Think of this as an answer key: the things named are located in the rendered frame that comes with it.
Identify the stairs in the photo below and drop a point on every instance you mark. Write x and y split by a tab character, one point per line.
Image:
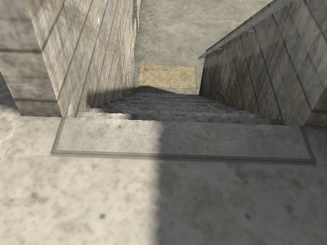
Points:
175	107

